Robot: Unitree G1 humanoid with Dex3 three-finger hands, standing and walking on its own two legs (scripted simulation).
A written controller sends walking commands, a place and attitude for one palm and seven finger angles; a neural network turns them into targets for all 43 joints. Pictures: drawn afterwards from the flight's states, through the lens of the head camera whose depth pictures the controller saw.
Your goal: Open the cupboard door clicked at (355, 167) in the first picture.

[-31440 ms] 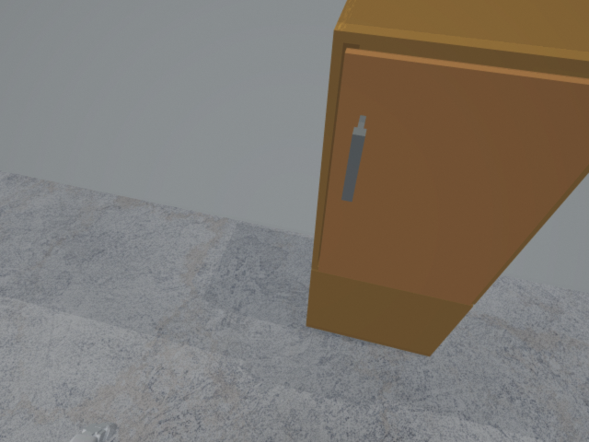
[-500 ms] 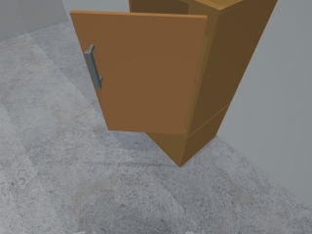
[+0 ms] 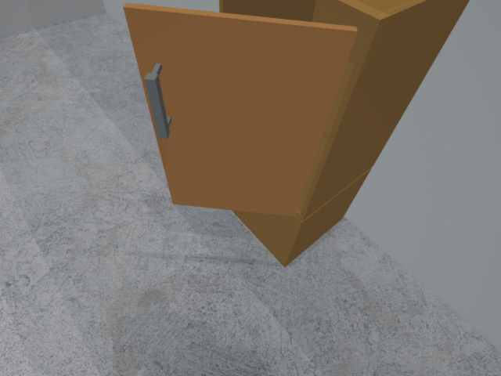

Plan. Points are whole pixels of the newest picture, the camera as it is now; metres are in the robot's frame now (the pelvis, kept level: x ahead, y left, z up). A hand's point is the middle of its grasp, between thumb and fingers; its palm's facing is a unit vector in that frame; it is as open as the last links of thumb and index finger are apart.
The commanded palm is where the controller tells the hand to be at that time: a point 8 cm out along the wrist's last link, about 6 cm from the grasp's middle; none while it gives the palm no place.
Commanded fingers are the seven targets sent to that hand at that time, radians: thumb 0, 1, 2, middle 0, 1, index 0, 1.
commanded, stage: come to a stop and stand still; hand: left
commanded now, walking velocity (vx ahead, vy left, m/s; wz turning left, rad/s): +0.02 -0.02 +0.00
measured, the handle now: (160, 102) +0.60 +0.23 +0.07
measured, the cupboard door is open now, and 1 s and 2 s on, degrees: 45 45 45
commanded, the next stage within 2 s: look again from close up in 1.04 s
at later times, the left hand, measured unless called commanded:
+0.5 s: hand out of the picture +0.01 +0.12 -0.17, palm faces -0.01 -0.97 -0.26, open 7.3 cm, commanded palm none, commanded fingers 0.00 0.90 0.90 -0.20 -0.30 -0.20 -0.30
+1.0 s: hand out of the picture -0.01 +0.10 -0.18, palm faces +0.02 -0.98 -0.20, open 7.4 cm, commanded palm none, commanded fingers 0.00 0.90 0.90 -0.20 -0.30 -0.20 -0.30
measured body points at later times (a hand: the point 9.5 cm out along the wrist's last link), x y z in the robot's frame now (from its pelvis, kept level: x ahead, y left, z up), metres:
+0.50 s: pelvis -0.03 -0.07 -0.01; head -0.02 -0.09 +0.44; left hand +0.01 +0.17 -0.15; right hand -0.02 -0.29 -0.18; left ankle -0.03 +0.09 -0.74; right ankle -0.05 -0.15 -0.74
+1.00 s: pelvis -0.01 -0.07 +0.00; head +0.01 -0.07 +0.45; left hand -0.01 +0.15 -0.16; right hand +0.00 -0.29 -0.17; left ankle -0.03 +0.09 -0.74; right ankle -0.05 -0.15 -0.74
